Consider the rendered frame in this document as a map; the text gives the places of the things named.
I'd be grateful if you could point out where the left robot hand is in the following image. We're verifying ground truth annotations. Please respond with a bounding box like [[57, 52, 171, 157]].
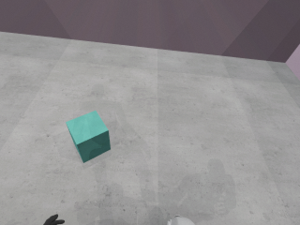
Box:
[[43, 214, 65, 225]]

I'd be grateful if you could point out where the carton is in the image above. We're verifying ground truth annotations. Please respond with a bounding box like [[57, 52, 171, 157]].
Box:
[[66, 111, 111, 163]]

